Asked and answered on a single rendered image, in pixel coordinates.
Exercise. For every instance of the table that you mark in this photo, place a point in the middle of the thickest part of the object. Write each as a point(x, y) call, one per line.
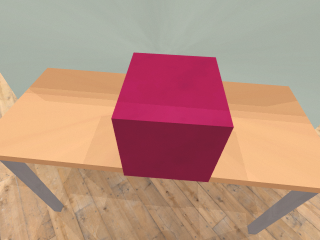
point(65, 119)

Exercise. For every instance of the carton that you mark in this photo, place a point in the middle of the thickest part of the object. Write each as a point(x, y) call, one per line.
point(171, 119)

